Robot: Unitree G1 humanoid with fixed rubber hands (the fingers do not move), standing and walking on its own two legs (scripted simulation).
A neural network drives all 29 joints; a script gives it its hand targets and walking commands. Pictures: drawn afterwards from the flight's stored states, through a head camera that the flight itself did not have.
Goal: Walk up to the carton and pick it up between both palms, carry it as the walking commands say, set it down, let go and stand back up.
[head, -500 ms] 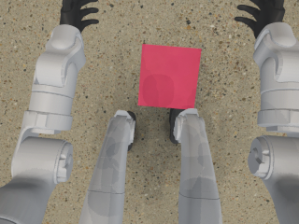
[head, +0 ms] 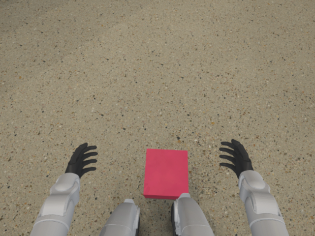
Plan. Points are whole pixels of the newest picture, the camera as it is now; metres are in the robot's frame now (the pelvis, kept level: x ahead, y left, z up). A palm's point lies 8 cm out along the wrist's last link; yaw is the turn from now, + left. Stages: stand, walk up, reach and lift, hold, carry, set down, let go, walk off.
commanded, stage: let go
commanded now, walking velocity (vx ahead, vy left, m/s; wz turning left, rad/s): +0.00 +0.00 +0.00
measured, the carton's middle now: (164, 175) +0.34 -0.05 -0.59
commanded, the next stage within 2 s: stand in 0.68 s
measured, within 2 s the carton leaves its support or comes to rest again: neither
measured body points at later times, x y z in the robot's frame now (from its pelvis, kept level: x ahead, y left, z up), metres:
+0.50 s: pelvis +0.05 +0.00 +0.04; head +0.08 +0.00 +0.49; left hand +0.22 +0.24 -0.03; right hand +0.24 -0.23 -0.03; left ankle +0.03 +0.12 -0.68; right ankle +0.09 -0.12 -0.68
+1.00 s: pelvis +0.06 +0.00 +0.04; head +0.05 +0.01 +0.49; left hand +0.18 +0.28 -0.06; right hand +0.22 -0.27 -0.03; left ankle +0.03 +0.12 -0.68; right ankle +0.09 -0.12 -0.68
